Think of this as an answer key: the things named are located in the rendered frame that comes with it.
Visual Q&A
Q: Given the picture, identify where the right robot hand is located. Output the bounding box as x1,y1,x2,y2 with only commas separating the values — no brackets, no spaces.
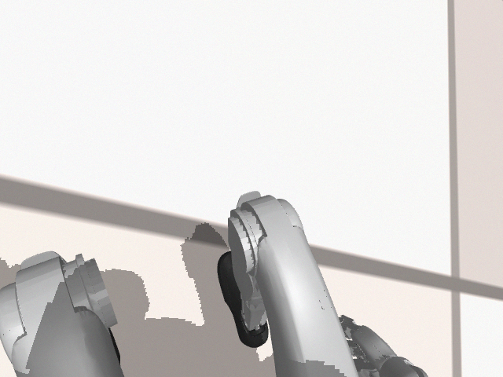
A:
339,315,397,377

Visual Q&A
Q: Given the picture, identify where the right robot arm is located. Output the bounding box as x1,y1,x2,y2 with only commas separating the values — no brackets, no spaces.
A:
379,357,428,377

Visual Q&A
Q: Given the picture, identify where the right robot foot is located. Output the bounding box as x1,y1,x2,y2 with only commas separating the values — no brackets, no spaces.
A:
217,251,269,348

